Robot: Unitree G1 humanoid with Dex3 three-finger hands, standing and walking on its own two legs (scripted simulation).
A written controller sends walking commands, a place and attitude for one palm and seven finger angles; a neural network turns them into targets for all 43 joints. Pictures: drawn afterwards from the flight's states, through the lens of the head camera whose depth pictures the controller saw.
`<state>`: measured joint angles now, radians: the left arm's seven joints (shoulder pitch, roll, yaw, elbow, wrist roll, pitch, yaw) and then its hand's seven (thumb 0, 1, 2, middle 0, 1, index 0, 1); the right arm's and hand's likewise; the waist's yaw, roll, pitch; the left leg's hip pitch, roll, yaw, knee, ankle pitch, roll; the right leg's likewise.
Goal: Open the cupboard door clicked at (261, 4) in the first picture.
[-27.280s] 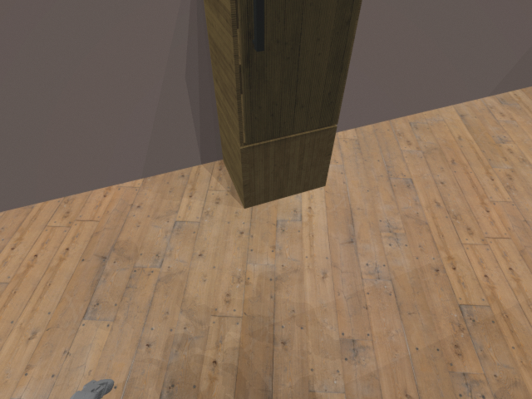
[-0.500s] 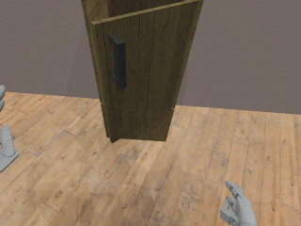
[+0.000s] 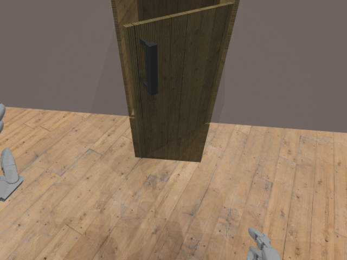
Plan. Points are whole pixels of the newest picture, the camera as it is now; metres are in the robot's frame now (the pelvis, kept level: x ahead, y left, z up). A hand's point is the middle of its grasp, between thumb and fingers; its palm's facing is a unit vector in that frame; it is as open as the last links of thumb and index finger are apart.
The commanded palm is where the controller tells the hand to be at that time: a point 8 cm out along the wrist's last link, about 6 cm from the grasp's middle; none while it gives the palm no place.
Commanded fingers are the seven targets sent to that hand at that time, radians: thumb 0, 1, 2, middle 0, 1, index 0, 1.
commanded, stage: stop stepping back and stand still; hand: left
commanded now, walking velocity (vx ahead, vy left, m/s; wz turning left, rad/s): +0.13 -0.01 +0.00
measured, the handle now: (148, 67) +0.62 +0.10 +0.14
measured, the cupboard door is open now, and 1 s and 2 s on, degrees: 41 41 41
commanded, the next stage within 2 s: let the arm hang, fingers relaxed in 0.14 s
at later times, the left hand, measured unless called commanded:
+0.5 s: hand out of the picture +0.09 +0.18 -0.15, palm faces +0.02 -0.98 -0.20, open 7.4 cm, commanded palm none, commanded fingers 0.00 0.90 0.90 -0.20 -0.30 -0.20 -0.30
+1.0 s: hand out of the picture -0.01 +0.23 -0.15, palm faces +0.10 -0.96 -0.27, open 7.4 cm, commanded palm none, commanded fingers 0.00 0.90 0.90 -0.20 -0.30 -0.20 -0.30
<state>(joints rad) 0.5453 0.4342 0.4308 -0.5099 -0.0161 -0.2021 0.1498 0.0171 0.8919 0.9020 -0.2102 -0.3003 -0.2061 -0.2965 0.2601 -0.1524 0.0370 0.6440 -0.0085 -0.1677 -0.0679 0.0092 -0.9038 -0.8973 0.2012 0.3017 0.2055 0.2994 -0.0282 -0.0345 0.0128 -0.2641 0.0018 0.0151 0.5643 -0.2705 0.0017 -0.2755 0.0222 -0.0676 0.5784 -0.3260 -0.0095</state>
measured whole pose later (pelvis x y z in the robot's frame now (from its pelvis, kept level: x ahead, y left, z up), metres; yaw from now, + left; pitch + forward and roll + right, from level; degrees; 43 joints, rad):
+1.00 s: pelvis -0.01 +0.03 +0.01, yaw +5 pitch -2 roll +0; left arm 0.24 0.20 0.02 1.12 0.01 0.01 0.02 0.00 0.91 0.90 -0.20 -0.30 -0.20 -0.29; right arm 0.23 -0.20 -0.02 1.11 -0.02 0.01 -0.02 0.00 -0.91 -0.90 0.20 0.30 0.20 0.30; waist -0.01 0.05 0.06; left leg -0.20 -0.04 -0.03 0.42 -0.19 0.02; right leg -0.19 0.00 0.03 0.43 -0.22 0.00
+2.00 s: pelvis +0.01 +0.02 +0.02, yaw +5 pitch -1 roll +0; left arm 0.11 0.28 0.02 1.13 0.01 -0.02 0.01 0.01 0.91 0.90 -0.20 -0.30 -0.20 -0.29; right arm 0.11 -0.30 -0.02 1.13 -0.01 0.00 -0.01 0.00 -0.91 -0.90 0.20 0.30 0.20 0.30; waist -0.01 0.03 0.07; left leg -0.14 -0.02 -0.04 0.34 -0.17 0.01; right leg -0.13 0.01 0.03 0.35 -0.19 -0.01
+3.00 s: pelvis +0.02 +0.02 +0.00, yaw -22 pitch +3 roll -1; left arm 0.24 0.21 0.09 0.94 0.02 0.05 0.01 0.01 0.90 0.90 -0.21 -0.30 -0.20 -0.30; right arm 0.05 -0.22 -0.05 0.88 0.00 0.01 -0.04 0.00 -0.91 -0.90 0.20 0.30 0.20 0.30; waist 0.03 0.00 0.08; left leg -0.28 0.02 -0.07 0.50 -0.28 -0.02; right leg -0.35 0.16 0.26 0.55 -0.27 -0.02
